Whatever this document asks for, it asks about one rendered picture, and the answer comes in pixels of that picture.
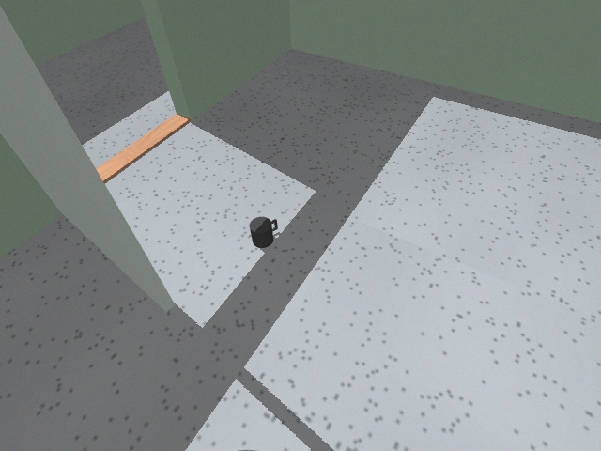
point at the mug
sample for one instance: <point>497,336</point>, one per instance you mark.
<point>261,231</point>

